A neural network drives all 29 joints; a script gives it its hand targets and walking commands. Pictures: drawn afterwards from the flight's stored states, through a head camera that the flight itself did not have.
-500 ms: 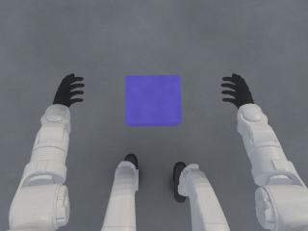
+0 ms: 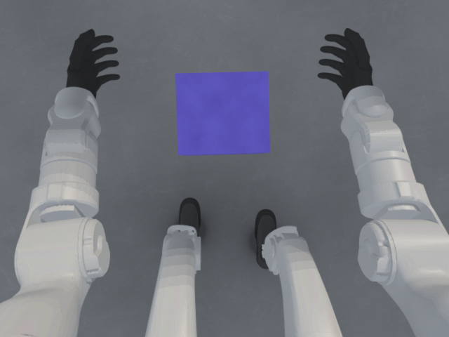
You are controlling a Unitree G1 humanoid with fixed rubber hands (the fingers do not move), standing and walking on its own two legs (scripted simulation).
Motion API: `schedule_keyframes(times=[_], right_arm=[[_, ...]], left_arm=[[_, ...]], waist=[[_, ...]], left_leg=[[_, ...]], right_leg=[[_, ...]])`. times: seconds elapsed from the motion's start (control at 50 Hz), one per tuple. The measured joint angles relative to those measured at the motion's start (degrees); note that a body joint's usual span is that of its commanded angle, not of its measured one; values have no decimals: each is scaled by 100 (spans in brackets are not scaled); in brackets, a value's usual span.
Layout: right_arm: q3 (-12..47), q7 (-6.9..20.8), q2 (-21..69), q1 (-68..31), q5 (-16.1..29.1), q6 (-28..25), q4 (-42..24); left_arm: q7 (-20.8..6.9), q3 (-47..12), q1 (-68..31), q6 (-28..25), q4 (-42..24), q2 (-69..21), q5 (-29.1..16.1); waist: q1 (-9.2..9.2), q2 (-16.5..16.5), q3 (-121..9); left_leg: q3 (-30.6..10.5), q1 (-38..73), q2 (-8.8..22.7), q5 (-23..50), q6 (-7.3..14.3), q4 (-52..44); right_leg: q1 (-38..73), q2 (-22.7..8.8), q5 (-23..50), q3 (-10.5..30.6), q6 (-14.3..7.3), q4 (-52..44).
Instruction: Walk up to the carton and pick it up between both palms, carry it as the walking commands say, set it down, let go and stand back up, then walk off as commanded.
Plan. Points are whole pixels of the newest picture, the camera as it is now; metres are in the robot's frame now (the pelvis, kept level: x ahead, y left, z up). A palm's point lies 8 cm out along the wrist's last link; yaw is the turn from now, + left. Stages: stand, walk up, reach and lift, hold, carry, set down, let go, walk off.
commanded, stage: reach and lift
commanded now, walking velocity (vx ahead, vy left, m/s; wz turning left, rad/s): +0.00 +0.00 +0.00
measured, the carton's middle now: (222, 118) +0.50 +0.02 -0.55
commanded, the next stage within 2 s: none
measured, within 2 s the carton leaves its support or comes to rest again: neither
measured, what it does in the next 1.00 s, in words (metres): lowers itself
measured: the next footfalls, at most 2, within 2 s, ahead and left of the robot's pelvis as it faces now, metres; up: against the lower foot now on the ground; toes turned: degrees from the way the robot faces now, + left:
none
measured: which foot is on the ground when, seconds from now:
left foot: down 0.00-1.00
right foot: down 0.00-1.00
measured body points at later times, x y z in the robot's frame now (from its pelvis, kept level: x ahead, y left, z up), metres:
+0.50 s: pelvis -0.06 +0.01 -0.13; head +0.33 +0.01 +0.09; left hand +0.50 +0.23 -0.31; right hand +0.49 -0.20 -0.31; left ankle +0.09 +0.14 -0.62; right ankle +0.05 -0.13 -0.62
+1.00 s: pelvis -0.07 +0.00 -0.24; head +0.31 -0.01 +0.00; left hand +0.49 +0.24 -0.42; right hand +0.49 -0.18 -0.42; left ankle +0.09 +0.14 -0.62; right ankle +0.05 -0.13 -0.62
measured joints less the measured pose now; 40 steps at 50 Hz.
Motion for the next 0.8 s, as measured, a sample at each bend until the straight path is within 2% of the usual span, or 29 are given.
schedule_keyframes(times=[0.1,0.22,0.36,0.44,0.56,0.66,0.7,0.8], right_arm=[[-55,27,63,-8,0,-53,70],[-105,1,-18,-273,-1,-59,205],[-105,-163,-278,-1106,23,105,206],[-100,-279,-466,-1613,271,288,177],[241,-516,-883,-2409,782,586,-397],[548,-670,-816,-2408,1043,888,-415],[620,-698,-785,-2439,1043,893,-329],[643,-593,-728,-2653,1043,688,713]], left_arm=[[-42,33,-8,-75,99,-20,0],[-35,96,-235,-82,288,-21,1],[240,98,-873,7,74,45,-37],[440,99,-1310,173,-104,231,-214],[667,98,-2109,457,-643,646,-572],[758,97,-2109,765,-576,658,-842],[762,99,-2167,760,-391,675,-844],[666,98,-2428,526,964,734,-844]], waist=[[0,0,-266],[-1,0,-202],[0,0,664],[0,0,1603],[0,0,3561],[0,0,3437],[2,0,3411],[7,0,3102]], left_leg=[[0,-501,0,-13,0,220],[1,-1327,0,-210,0,1077],[1,-2020,0,-470,0,2327],[0,-2019,0,-612,0,2958],[0,-1639,0,-796,0,3793],[0,-2091,0,-908,0,4416],[0,-2125,0,-971,0,4634],[0,-2363,0,-1051,0,4961]], right_leg=[[-499,5,-8,12,0,215],[-1310,21,-194,53,11,1048],[-1992,53,-459,119,48,2288],[-1994,73,-615,153,51,2933],[-1622,105,-820,202,54,3796],[-2097,136,-952,242,54,4460],[-2137,147,-1022,255,54,4691],[-2392,165,-1108,277,54,5045]])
